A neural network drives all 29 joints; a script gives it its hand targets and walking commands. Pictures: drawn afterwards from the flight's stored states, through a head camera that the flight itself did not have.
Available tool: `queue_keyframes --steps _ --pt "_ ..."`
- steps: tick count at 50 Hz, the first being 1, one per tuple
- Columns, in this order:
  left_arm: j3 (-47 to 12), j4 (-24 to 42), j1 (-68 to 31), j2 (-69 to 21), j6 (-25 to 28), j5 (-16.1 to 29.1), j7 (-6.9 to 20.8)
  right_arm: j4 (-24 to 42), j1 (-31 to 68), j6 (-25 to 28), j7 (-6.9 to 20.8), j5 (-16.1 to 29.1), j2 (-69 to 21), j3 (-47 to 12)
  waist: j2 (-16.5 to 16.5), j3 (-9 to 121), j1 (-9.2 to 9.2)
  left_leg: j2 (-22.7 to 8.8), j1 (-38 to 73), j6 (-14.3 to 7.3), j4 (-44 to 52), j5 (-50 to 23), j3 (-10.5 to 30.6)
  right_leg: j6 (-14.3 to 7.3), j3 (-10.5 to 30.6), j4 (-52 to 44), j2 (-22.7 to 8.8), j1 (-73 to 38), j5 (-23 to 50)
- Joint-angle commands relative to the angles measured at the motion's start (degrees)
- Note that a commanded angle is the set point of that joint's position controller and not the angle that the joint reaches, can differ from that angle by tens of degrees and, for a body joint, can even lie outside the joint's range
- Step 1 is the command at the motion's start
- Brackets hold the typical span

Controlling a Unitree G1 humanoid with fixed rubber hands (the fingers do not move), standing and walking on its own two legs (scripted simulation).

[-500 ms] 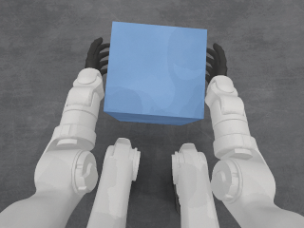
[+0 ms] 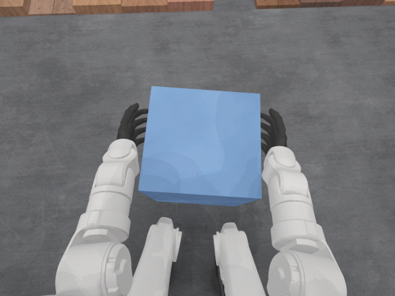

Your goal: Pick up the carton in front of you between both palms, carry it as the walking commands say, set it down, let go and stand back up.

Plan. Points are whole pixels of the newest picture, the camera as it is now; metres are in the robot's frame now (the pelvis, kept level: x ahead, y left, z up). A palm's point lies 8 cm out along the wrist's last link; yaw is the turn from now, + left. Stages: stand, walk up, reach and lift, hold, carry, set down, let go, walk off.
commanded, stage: reach and lift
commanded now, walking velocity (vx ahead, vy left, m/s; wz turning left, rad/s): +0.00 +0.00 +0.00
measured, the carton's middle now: (200, 156) +0.42 +0.01 -0.12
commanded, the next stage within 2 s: hold in 1.90 s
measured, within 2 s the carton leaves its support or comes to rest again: neither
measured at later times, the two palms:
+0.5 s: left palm (99, 123) +0.39 +0.16 +0.11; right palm (321, 133) +0.39 -0.14 +0.11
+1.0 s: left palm (48, 92) +0.36 +0.15 +0.23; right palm out of the picture +0.36 -0.15 +0.24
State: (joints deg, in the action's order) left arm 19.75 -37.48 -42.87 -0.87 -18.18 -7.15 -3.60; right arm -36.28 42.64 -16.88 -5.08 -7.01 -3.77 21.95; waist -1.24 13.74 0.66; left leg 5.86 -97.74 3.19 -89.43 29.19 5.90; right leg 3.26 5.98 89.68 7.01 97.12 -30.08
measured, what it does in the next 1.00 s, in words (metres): rises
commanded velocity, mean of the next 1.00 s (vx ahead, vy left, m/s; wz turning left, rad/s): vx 0.00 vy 0.00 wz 0.00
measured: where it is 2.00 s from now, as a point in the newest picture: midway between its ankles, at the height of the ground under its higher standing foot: (191, 285)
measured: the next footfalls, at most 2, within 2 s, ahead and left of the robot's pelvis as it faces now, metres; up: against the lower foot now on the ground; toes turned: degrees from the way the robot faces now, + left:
none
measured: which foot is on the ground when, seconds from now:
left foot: down 0.00-1.00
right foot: down 0.00-1.00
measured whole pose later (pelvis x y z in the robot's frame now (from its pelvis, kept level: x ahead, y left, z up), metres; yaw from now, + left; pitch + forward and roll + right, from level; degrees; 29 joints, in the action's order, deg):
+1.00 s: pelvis +0.07 +0.00 +0.21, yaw +0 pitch -2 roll +0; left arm 14.9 -22.9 -14.9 -8.6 -34.5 -14.9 -0.8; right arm -23.3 15.8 -33.3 -0.2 -15.2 -8.8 16.1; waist -0.3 4.0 0.1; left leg 2.7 -11.3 0.7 -26.2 13.0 8.2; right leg 0.6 8.8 26.6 2.9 10.8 -13.7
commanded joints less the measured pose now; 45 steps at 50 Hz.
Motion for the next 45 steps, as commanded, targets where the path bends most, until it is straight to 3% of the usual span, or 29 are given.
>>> queue_keyframes --steps 1,13,25,36,41,45 --pt "-33.5 1.68 -33.31 -62.56 1.12 8.1 14.11 -1.99 31.53 -0.09 13.81 7.03 -62.53 -35.12 1.33 46.22 0.85 3.93 34.99 -1.12 13.66 -13.46 -7.61 -0.91 -7.56 -14.03 3.81 -29.04 11.52" --pt "-32.54 0.8 -20.17 -62.69 3.01 5.43 14.06 -3.06 17.9 1.58 13.87 4.02 -62.86 -33.91 1.2 34.53 0.32 2.91 49.08 -1.95 27.75 -16.74 -4.54 -1.54 -4.02 -28.66 2.21 -43.91 15.58" --pt "-35.79 4.3 -7.92 -62.95 2.55 4.72 13.97 0.43 5.51 0.86 14.43 3.44 -62.15 -37.35 1.29 25.19 -0.27 1.47 67.03 -2.52 43.23 -25.11 -1.48 -2.24 -1.43 -43.81 0.32 -63.11 24.64" --pt "-40.06 11.92 0.58 -63.53 -5.24 6.19 15.22 7.51 -3.28 -7.03 16.62 4.78 -61.94 -41.2 1.65 14.04 -0.39 -0.06 84.24 -2.12 57.57 -33.44 -0.65 -2.18 -0.55 -58.25 -1.25 -80.42 33.02" --pt "-41.71 16.78 1.87 -63.41 -10.5 6.84 15.87 11.89 -4.95 -12.26 17.66 5.52 -61.94 -42.32 1.31 7.69 -0.76 -0.6 89.43 -2.13 63.41 -32.59 -0.76 -2.06 -0.63 -63.81 -1.69 -86.83 32.96" --pt "-38.77 17.0 2.11 -62.04 -14.04 5.6 16.3 12.05 -5.0 -15.73 18.29 4.34 -60.67 -39.72 1.1 0.29 -0.62 -0.57 90.46 -2.28 66.62 -26.81 -1.09 -2.42 -0.88 -67.23 -1.79 -87.46 27.23"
